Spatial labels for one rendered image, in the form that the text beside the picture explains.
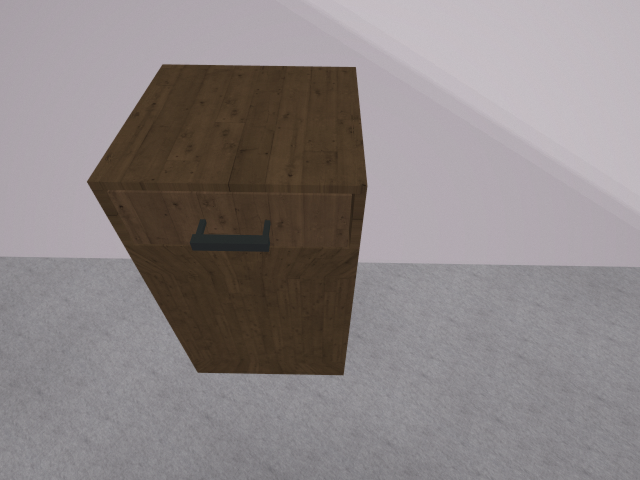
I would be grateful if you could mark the handle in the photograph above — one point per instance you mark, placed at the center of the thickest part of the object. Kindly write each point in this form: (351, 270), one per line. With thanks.
(213, 242)

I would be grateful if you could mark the drawer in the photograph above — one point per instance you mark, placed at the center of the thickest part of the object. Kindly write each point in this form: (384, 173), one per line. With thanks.
(297, 219)

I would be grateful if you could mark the cabinet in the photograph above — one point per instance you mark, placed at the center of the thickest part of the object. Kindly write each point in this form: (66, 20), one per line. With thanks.
(239, 128)

